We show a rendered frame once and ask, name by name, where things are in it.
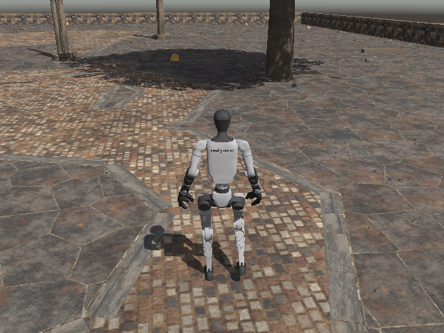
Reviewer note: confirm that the robot left forearm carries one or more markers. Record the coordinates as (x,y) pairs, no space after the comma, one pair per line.
(186,184)

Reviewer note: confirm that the right robot hand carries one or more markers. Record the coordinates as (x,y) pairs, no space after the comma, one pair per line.
(253,195)

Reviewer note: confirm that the robot right upper arm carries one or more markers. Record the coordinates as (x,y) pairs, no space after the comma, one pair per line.
(247,157)

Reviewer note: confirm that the robot right forearm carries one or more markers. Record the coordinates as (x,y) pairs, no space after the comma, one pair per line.
(254,182)

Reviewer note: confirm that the left robot hand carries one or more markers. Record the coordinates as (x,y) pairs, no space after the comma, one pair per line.
(182,198)

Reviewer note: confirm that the humanoid robot head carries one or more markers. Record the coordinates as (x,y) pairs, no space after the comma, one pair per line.
(222,121)

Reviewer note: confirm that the robot left upper arm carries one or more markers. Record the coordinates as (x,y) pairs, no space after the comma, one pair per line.
(196,157)

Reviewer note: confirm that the left robot thigh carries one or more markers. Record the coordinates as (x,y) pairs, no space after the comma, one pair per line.
(205,211)

